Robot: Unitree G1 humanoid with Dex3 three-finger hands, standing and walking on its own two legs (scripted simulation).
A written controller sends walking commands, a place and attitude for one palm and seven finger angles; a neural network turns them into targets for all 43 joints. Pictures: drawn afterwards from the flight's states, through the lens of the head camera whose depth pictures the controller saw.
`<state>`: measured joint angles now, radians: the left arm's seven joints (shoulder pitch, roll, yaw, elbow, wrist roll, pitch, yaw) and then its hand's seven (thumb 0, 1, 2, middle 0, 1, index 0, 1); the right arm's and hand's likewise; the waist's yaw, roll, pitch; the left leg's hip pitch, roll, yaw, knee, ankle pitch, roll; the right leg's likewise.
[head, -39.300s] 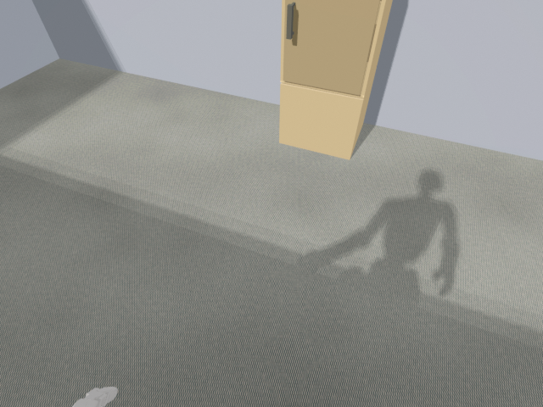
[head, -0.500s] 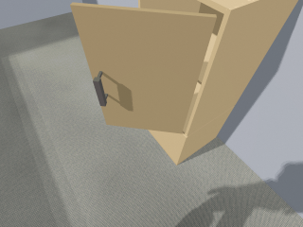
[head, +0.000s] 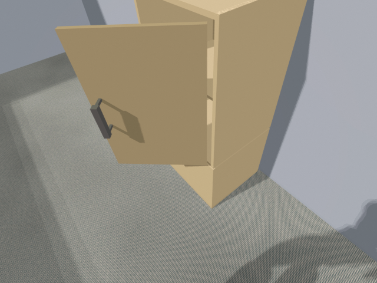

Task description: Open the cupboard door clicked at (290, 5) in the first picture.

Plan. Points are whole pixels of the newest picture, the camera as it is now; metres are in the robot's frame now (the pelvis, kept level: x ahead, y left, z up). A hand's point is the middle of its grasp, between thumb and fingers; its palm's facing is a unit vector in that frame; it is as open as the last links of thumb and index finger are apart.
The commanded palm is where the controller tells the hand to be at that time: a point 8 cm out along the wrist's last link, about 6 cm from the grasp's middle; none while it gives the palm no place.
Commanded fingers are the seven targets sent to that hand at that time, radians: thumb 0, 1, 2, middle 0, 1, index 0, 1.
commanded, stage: come to a stop and stand still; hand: left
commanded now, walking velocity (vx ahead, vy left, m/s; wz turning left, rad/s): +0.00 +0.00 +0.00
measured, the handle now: (103, 118) +0.63 +0.33 -0.04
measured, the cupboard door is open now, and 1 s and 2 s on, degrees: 48 48 48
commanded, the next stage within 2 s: look again from close up in 0.84 s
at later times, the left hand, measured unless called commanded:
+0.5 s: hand out of the picture +0.03 +0.15 -0.16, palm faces +0.04 -0.98 -0.21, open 7.3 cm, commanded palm none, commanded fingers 0.00 0.90 0.90 -0.20 -0.30 -0.20 -0.30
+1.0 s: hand out of the picture +0.05 +0.16 -0.16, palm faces +0.04 -0.98 -0.21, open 7.3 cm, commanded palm none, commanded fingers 0.00 0.90 0.90 -0.20 -0.30 -0.20 -0.30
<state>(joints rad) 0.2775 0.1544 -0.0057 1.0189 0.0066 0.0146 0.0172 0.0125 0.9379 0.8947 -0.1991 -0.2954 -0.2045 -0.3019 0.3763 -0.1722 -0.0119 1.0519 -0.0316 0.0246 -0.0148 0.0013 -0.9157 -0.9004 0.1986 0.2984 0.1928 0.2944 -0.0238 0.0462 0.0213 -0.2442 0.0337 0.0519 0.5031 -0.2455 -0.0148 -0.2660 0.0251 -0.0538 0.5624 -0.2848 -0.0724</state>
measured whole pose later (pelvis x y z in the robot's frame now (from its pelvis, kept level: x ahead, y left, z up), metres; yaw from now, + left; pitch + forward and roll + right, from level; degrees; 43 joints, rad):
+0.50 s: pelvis +0.04 -0.01 +0.01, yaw +1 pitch +0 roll +1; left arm 0.30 0.12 -0.01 1.13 0.01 -0.02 0.03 0.02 0.93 0.89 -0.20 -0.30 -0.20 -0.30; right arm 0.31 -0.12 0.01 1.13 -0.02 -0.02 -0.04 0.01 -0.92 -0.90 0.20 0.30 0.19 0.29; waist 0.00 0.04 0.02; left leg -0.16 0.06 0.03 0.42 -0.25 -0.06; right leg -0.17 0.05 -0.07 0.47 -0.30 -0.09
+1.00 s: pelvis +0.06 -0.01 +0.01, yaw +0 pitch +0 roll +1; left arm 0.29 0.14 0.00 1.12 0.01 -0.02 0.03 0.01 0.92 0.89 -0.20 -0.30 -0.20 -0.30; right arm 0.28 -0.14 0.01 1.14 -0.02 -0.01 -0.05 0.00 -0.91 -0.90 0.20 0.30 0.19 0.29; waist 0.00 0.02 0.03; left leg -0.12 0.06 0.04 0.41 -0.28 -0.06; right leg -0.13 0.06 -0.06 0.44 -0.31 -0.08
